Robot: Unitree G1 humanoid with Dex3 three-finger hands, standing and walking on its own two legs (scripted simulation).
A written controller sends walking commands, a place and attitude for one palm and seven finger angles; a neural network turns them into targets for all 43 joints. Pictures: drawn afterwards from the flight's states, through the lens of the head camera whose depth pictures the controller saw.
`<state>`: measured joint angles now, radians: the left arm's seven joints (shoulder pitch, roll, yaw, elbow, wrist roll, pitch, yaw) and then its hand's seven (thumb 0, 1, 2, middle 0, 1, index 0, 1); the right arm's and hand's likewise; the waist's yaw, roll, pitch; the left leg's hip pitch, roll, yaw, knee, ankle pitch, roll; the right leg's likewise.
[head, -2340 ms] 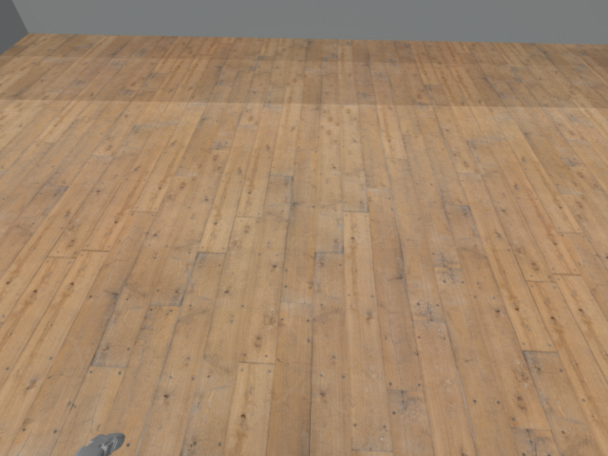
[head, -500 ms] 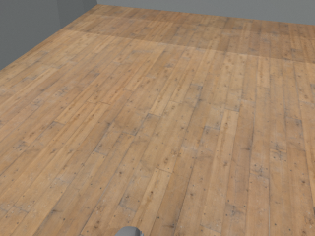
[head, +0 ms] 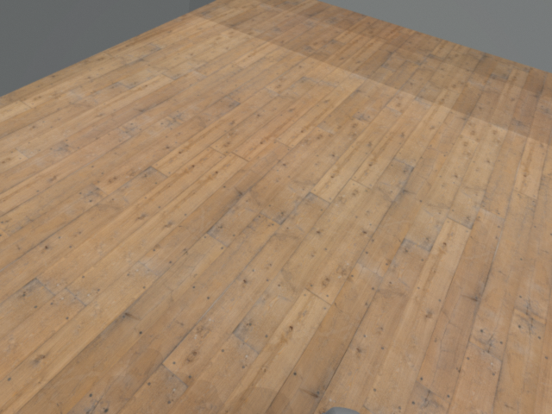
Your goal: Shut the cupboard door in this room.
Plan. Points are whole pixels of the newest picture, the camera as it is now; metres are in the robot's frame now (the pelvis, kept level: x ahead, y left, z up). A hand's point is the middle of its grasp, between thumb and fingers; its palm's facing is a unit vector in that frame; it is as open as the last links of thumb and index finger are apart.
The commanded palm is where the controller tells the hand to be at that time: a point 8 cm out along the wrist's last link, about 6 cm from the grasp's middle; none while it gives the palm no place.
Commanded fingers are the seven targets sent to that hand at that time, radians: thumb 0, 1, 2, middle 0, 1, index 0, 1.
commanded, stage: turn or walk to find it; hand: left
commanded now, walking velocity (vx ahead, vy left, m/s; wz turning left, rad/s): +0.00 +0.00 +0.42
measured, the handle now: out of the picture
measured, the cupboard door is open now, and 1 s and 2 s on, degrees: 89 89 89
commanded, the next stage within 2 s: none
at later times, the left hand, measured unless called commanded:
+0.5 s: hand out of the picture +0.00 +0.16 -0.16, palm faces +0.24 -0.94 -0.25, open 7.4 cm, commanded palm none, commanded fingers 0.00 0.90 0.90 -0.20 -0.30 -0.20 -0.30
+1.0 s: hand out of the picture -0.10 +0.25 -0.17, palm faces +0.45 -0.86 -0.23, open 7.4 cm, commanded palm none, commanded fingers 0.00 0.90 0.90 -0.20 -0.30 -0.20 -0.30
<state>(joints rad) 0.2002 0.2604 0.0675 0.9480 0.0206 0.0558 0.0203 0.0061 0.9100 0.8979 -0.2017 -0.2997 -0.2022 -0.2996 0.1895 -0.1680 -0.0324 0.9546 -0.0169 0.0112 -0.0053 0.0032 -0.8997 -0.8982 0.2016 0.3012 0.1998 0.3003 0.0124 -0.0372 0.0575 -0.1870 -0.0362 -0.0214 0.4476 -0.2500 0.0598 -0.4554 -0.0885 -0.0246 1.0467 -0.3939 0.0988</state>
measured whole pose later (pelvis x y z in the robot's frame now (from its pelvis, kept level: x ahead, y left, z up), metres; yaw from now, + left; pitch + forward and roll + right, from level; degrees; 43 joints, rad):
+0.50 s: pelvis -0.03 -0.04 +0.00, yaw +14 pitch -1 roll +1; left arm 0.23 0.17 0.03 0.92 0.03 0.02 0.03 0.00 0.90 0.90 -0.21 -0.30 -0.21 -0.30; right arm 0.26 -0.24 -0.09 1.01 -0.03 0.08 0.02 0.01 -0.91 -0.90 0.20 0.30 0.19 0.30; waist -0.02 0.02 0.05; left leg -0.45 0.03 -0.03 1.09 -0.38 -0.06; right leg -0.21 -0.08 -0.18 0.50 -0.27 -0.02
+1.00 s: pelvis -0.07 +0.03 +0.00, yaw +24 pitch -1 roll -2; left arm 0.20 0.26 0.08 0.97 0.02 0.06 0.02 0.01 0.91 0.90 -0.20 -0.30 -0.20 -0.30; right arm 0.21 -0.16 -0.04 0.96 -0.02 0.01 -0.01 0.00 -0.90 -0.90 0.20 0.30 0.20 0.30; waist 0.01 -0.04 0.04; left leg -0.20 -0.07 -0.01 0.40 -0.19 0.09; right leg -0.46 -0.09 -0.01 1.10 -0.33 0.11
